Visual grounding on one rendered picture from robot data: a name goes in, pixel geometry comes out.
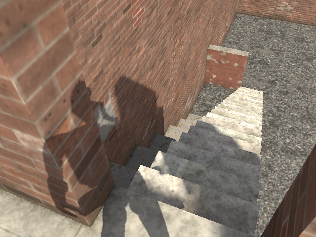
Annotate stairs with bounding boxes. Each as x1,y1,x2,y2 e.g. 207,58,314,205
128,87,264,236

